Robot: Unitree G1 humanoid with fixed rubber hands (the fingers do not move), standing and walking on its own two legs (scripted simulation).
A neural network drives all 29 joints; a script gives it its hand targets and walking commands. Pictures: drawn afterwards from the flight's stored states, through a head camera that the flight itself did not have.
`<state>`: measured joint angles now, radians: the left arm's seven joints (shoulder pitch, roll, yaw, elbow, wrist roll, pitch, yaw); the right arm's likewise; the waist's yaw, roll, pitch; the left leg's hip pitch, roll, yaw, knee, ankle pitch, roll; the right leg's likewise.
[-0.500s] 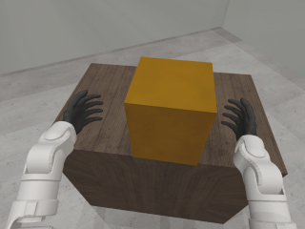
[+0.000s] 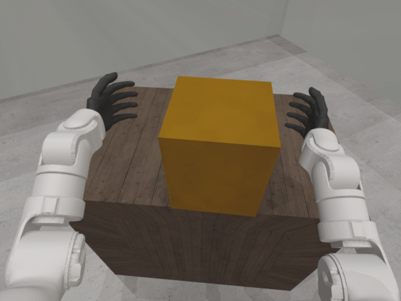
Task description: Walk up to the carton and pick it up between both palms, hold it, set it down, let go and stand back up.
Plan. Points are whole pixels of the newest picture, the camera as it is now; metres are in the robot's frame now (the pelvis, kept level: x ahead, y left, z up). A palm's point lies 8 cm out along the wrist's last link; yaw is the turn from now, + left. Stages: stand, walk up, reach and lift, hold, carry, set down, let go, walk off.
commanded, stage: reach and lift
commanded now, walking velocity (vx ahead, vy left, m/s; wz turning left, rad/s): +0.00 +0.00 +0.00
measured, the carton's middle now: (218, 148) +0.44 -0.03 +0.05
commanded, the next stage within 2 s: none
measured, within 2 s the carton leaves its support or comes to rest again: neither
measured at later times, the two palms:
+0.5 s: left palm (107, 93) +0.44 +0.19 +0.21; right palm (309, 106) +0.42 -0.19 +0.19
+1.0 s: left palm (116, 121) +0.45 +0.19 +0.13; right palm (289, 134) +0.42 -0.18 +0.11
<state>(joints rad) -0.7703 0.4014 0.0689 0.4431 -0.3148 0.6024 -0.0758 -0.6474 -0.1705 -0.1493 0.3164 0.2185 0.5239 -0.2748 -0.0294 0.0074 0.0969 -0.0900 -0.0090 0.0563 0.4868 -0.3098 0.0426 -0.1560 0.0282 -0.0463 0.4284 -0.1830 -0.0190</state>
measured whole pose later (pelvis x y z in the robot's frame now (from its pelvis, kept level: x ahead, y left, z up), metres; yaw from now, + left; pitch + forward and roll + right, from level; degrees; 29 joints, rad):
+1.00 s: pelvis +0.00 +0.00 +0.00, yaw +0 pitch +5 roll -1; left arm -1.05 0.38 -0.14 1.28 -0.32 0.02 -0.03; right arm -0.95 -0.11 -0.17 1.06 0.18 0.12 -0.24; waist -0.06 0.00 -0.02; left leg -0.30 -0.01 0.06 0.49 -0.28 0.04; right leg -0.35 0.03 -0.05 0.40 -0.14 -0.02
